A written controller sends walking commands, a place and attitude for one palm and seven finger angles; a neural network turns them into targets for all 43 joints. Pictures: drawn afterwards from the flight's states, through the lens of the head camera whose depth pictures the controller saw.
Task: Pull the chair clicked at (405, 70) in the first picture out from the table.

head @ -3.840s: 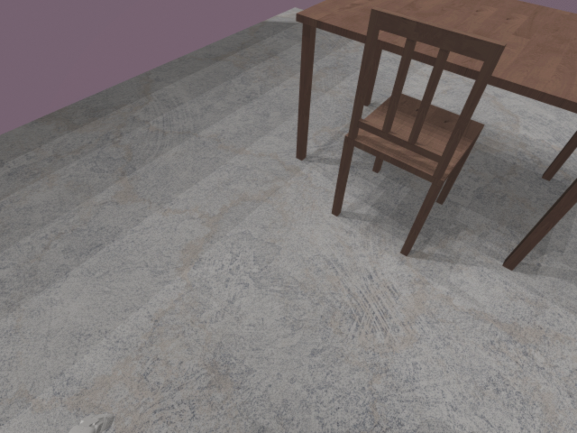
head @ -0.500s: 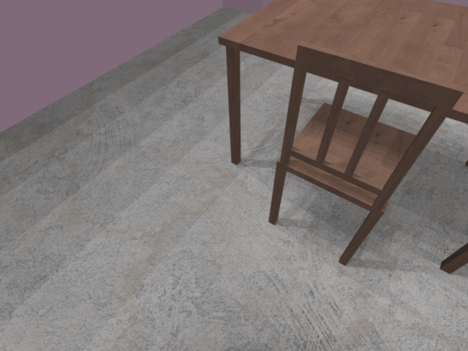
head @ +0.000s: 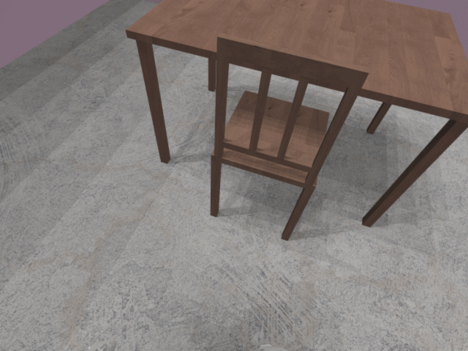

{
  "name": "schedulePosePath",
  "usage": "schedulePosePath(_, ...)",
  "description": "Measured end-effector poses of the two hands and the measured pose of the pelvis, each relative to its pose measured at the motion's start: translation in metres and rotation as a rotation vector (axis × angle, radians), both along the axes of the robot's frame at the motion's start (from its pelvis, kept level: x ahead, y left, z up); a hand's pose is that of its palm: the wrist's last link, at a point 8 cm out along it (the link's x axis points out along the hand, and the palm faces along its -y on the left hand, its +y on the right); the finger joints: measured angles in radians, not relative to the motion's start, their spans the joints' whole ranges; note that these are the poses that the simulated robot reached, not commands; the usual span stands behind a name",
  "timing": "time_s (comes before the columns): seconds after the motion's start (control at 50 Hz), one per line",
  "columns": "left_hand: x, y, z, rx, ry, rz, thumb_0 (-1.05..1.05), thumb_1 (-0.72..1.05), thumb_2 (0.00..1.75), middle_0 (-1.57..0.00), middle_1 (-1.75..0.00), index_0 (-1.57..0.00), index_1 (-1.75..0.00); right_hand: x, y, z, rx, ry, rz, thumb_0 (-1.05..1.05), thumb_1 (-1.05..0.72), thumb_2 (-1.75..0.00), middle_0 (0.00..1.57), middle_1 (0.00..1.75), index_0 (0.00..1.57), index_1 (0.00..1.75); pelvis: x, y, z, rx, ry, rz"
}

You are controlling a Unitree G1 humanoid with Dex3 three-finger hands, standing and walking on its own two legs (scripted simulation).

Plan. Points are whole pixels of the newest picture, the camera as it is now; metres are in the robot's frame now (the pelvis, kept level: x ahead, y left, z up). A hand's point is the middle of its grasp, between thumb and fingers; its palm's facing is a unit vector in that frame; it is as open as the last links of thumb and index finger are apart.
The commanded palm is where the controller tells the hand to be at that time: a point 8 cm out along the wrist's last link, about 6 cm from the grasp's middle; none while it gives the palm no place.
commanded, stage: turn to face it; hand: left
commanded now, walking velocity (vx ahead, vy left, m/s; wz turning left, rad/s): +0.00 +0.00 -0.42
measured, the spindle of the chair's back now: (259, 112) +0.75 -0.04 -0.08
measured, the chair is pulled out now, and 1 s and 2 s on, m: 0.00 0.00 0.00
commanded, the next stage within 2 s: take the last steps up to it in 0.26 s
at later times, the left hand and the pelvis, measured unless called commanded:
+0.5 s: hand out of the picture +0.13 +0.13 -0.15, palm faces -0.18 -0.95 -0.24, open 7.4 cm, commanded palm none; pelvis +0.01 -0.03 +0.01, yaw -11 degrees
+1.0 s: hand (183, 310) +0.22 +0.11 -0.16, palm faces -0.27 -0.95 -0.17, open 7.4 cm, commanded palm none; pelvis +0.12 -0.06 +0.01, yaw -17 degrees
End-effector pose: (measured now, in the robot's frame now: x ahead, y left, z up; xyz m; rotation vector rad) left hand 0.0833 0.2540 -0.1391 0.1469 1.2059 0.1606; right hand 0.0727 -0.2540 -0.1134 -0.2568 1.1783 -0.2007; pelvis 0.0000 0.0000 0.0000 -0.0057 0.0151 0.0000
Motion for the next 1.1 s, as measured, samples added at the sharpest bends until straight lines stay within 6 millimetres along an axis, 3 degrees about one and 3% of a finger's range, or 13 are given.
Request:
schedulePosePath(0.18,0.018,0.0,0.009,-0.001,0.048,-0.101,0.01,0.91,0.9,-0.19,-0.3,-0.2,-0.29,-0.043,0.019,0.002,0.045,0.055,-0.112,0.0,-0.9,-0.9,0.2,0.3,0.21,0.3,0.002,0.005,0.011,-0.016,-0.007,-0.103)
schedulePosePath(0.34,0.052,-0.043,0.011,0.044,0.009,-0.227,0.01,0.91,0.9,-0.19,-0.3,-0.2,-0.29,-0.094,-0.002,-0.031,0.118,0.131,-0.247,0.0,-0.9,-0.9,0.2,0.3,0.21,0.3,0.002,-0.018,-0.003,0.011,-0.004,-0.18)
schedulePosePath(0.42,0.056,-0.062,0.019,0.054,-0.025,-0.242,0.01,0.91,0.9,-0.19,-0.3,-0.2,-0.29,-0.111,-0.015,-0.036,0.119,0.19,-0.284,0.0,-0.9,-0.9,0.2,0.3,0.21,0.3,0.001,-0.026,-0.001,0.002,-0.01,-0.185)
schedulePosePath(0.56,0.042,-0.074,0.02,0.019,0.007,-0.228,0.01,0.91,0.9,-0.2,-0.3,-0.21,-0.3,-0.097,-0.024,-0.021,0.116,0.154,-0.274,0.01,-0.91,-0.9,0.2,0.3,0.2,0.3,0.012,-0.033,0.01,0.011,-0.011,-0.204)
schedulePosePath(0.72,0.023,-0.048,-0.006,-0.01,0.138,-0.187,0.01,0.91,0.9,-0.2,-0.3,-0.21,-0.3,-0.045,-0.015,-0.014,0.073,0.052,-0.25,0.0,-0.91,-0.9,0.2,0.3,0.2,0.3,0.049,-0.024,0.001,-0.013,-0.012,-0.234)
schedulePosePath(0.78,0.028,-0.043,-0.01,-0.006,0.207,-0.208,0.01,0.91,0.9,-0.2,-0.3,-0.2,-0.29,-0.039,-0.007,-0.012,0.071,0.036,-0.275,0.0,-0.91,-0.9,0.2,0.3,0.2,0.3,0.063,-0.024,0.001,-0.001,-0.016,-0.261)
schedulePosePath(0.84,0.049,-0.048,-0.004,-0.008,0.214,-0.234,0.01,0.91,0.9,-0.19,-0.3,-0.2,-0.29,-0.045,0.003,-0.009,0.091,0.078,-0.31,0.0,-0.91,-0.9,0.2,0.3,0.2,0.3,0.078,-0.028,0.007,0.003,-0.014,-0.27)
schedulePosePath(0.92,0.091,-0.067,0.005,-0.013,0.164,-0.257,0.01,0.91,0.9,-0.19,-0.3,-0.2,-0.29,-0.059,0.014,-0.009,0.141,0.18,-0.351,0.0,-0.9,-0.9,0.2,0.3,0.2,0.3,0.1,-0.038,0.013,0.009,-0.011,-0.282)
schedulePosePath(1.02,0.153,-0.107,0.007,-0.012,0.099,-0.312,0.01,0.91,0.9,-0.19,-0.3,-0.2,-0.29,-0.07,0.016,-0.019,0.213,0.295,-0.411,0.0,-0.9,-0.9,0.2,0.3,0.21,0.3,0.126,-0.062,0.009,0.02,-0.015,-0.292)
schedulePosePath(1.1,0.2,-0.145,-0.001,-0.004,0.019,-0.338,0.01,0.91,0.9,-0.19,-0.3,-0.2,-0.29,-0.067,0.0,-0.037,0.259,0.366,-0.442,0.0,-0.9,-0.9,0.2,0.3,0.21,0.3,0.151,-0.09,-0.008,0.028,-0.026,-0.289)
